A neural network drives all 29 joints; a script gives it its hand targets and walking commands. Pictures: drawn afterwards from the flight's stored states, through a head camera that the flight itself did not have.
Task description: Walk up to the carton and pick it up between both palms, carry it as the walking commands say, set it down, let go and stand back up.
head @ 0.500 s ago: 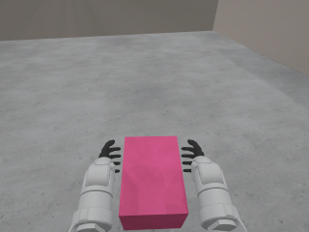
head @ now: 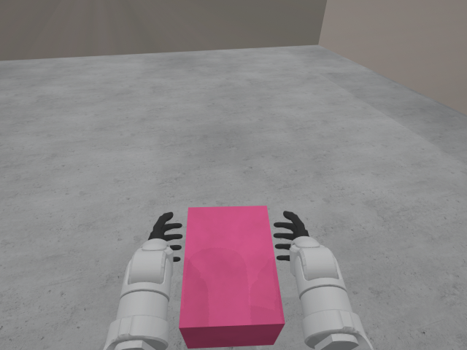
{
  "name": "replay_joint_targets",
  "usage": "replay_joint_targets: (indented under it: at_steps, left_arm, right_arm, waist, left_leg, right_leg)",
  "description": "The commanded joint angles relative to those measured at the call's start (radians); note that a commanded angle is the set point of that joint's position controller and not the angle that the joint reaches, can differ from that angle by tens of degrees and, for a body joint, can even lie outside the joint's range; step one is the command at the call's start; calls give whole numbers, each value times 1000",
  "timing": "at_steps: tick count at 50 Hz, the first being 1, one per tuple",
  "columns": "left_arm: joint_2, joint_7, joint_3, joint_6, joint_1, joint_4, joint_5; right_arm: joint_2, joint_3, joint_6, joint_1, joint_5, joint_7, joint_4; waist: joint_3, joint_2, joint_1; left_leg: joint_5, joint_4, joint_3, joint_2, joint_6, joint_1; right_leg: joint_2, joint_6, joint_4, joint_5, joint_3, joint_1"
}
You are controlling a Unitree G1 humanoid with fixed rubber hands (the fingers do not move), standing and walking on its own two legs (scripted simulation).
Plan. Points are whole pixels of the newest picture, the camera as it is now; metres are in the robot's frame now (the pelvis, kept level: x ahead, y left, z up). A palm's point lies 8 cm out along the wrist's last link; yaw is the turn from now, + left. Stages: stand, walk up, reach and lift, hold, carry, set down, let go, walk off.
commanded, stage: hold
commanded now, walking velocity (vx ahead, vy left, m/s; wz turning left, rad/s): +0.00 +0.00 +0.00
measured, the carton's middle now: (229, 273) +0.32 +0.00 -0.04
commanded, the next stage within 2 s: carry in 0.38 s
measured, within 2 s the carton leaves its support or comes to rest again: neither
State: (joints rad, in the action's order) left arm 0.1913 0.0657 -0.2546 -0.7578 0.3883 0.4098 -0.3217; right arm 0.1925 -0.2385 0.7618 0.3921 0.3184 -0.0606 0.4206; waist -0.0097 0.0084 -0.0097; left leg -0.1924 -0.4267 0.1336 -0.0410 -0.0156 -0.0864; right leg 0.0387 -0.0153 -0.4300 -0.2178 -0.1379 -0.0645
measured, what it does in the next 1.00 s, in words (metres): walks backwards: right foot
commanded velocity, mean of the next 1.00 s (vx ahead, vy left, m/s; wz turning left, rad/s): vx -0.26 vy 0.00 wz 0.00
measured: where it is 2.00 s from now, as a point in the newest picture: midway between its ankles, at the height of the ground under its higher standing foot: outside the picture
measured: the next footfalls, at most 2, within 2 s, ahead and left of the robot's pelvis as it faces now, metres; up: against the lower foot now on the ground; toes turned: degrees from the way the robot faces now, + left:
right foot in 0.76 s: -0.02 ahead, -0.12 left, +0.00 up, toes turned +2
left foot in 1.16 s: -0.30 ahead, +0.09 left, +0.00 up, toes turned +12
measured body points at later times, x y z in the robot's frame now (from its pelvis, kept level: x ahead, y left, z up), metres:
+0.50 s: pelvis -0.01 +0.00 -0.01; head -0.05 +0.00 +0.44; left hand +0.30 +0.14 +0.04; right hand +0.32 -0.12 +0.04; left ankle +0.04 +0.13 -0.74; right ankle +0.02 -0.13 -0.74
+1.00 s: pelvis -0.18 -0.04 -0.01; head -0.15 -0.07 +0.44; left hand +0.15 +0.10 +0.08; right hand +0.16 -0.15 +0.07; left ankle -0.23 +0.10 -0.66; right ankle -0.06 -0.12 -0.74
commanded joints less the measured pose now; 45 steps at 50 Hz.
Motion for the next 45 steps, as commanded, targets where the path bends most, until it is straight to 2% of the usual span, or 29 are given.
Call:
replay_joint_targets:
  at_steps: [1,18,19,20,23,25,27,28,29,30,31,32,33,34,36,37,38,39,40,41,42,43,44,45]
  left_arm:
    - [1063,-263,464,33,457,-4,282]
    - [1040,-268,480,32,444,-36,292]
    - [1024,-261,528,36,487,-44,315]
    - [1013,-250,513,40,438,-31,303]
    - [985,-227,592,29,427,-125,363]
    - [997,-215,672,3,443,-216,422]
    - [1001,-203,732,-37,434,-287,467]
    - [1002,-196,757,-61,437,-323,490]
    - [1005,-191,780,-89,451,-359,515]
    - [1008,-188,796,-119,467,-388,537]
    - [1014,-187,808,-149,489,-410,561]
    - [1027,-188,824,-176,513,-429,586]
    - [1036,-187,832,-201,518,-460,615]
    - [1047,-185,843,-228,522,-503,644]
    - [1050,-178,840,-287,524,-542,675]
    - [1057,-175,838,-316,510,-547,680]
    - [1053,-174,822,-342,483,-531,676]
    - [1044,-176,805,-365,454,-505,668]
    - [1018,-178,775,-379,420,-456,655]
    - [1031,-183,765,-388,461,-529,667]
    - [1036,-183,759,-400,505,-559,672]
    - [1032,-183,734,-411,494,-538,653]
    - [1032,-181,715,-419,483,-539,638]
    - [1034,-179,696,-427,479,-534,622]
  right_arm:
    - [1035,457,-48,491,-284,261,-30]
    - [1047,475,-43,462,-292,253,-47]
    - [1011,517,-52,530,-314,253,-68]
    - [1003,501,-46,495,-316,252,-43]
    - [988,577,-28,485,-370,234,-133]
    - [982,637,3,511,-415,218,-242]
    - [966,678,47,504,-453,206,-321]
    - [958,694,73,493,-472,203,-351]
    - [953,703,100,475,-486,199,-371]
    - [947,706,127,455,-496,195,-388]
    - [945,708,153,436,-501,190,-401]
    - [946,716,175,447,-509,184,-432]
    - [956,744,201,464,-528,178,-495]
    - [963,761,227,486,-543,170,-547]
    - [972,751,280,466,-547,152,-576]
    - [976,751,304,454,-552,146,-590]
    - [971,747,326,451,-555,141,-600]
    - [973,743,345,448,-556,138,-591]
    - [975,741,366,447,-553,141,-572]
    - [993,751,371,521,-578,141,-614]
    - [1017,751,380,531,-597,141,-593]
    - [1038,752,390,534,-612,144,-576]
    - [1048,759,401,550,-633,146,-589]
    - [1049,762,414,567,-648,148,-590]
  waist:
    - [-201,-13,0]
    - [-196,-6,2]
    - [-107,-17,19]
    - [-167,-22,20]
    - [-306,-8,21]
    - [-376,18,18]
    - [-423,36,15]
    - [-438,28,12]
    - [-452,-10,7]
    - [-456,-79,2]
    - [-442,-183,-3]
    - [-424,-292,4]
    - [-422,-268,10]
    - [-430,-230,18]
    - [-471,-220,18]
    - [-492,-189,14]
    - [-488,-134,11]
    - [-465,-44,16]
    - [-450,304,26]
    - [-412,258,30]
    - [-399,126,27]
    - [-381,63,19]
    - [-387,81,12]
    - [-393,101,12]
  left_leg:
    - [81,71,-55,-45,-10,64]
    - [79,66,-56,-50,-5,57]
    - [51,3,59,91,37,-208]
    - [62,-36,85,115,44,-209]
    - [332,-194,55,120,20,-228]
    - [400,-267,24,111,13,-229]
    - [413,-288,4,114,21,-218]
    - [438,-276,11,128,32,-202]
    - [472,-240,51,161,55,-192]
    - [515,-173,124,217,88,-184]
    - [564,-80,230,292,140,-195]
    - [574,9,326,368,192,-233]
    - [455,43,343,367,203,-241]
    - [404,35,291,339,176,-233]
    - [387,2,181,274,110,-211]
    - [368,-34,139,238,93,-210]
    - [315,-85,104,196,76,-239]
    - [209,-182,56,154,51,-332]
    - [-252,-423,-94,1,-7,-553]
    - [-444,-719,-93,0,-4,-572]
    - [-394,-857,-48,3,14,-527]
    - [-318,-941,-53,11,8,-524]
    - [-249,-986,-67,16,-7,-542]
    - [-231,-978,-89,13,-22,-556]
  right_leg:
    - [50,9,83,74,61,-14]
    - [46,6,85,77,57,-12]
    - [-100,31,-7,-38,60,-134]
    - [-119,43,-34,-15,19,-150]
    - [-165,53,-134,288,3,-151]
    - [-197,73,-174,470,-13,-157]
    - [-208,85,-210,563,-14,-178]
    - [-197,82,-237,540,1,-203]
    - [-169,71,-281,458,31,-233]
    - [-114,52,-352,308,74,-270]
    - [-25,28,-449,53,138,-312]
    - [27,15,-533,-279,178,-337]
    - [15,16,-559,-342,142,-346]
    - [2,21,-509,-301,137,-342]
    - [13,32,-313,-192,181,-271]
    - [19,31,-194,-145,192,-208]
    - [0,32,-90,-122,166,-149]
    - [-103,52,-14,-36,57,-85]
    - [-460,198,64,253,-292,-69]
    - [-536,269,54,498,-283,-176]
    - [-472,258,33,562,-196,-209]
    - [-413,229,13,531,-102,-226]
    - [-355,201,-10,499,-30,-195]
    - [-313,185,-25,499,15,-156]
